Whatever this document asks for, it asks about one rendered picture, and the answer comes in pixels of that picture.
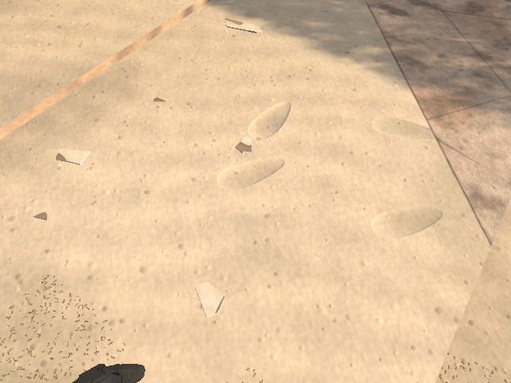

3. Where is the left robot hand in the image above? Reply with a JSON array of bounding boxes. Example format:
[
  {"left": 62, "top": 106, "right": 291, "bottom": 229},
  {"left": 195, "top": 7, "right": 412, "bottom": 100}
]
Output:
[{"left": 72, "top": 364, "right": 145, "bottom": 383}]

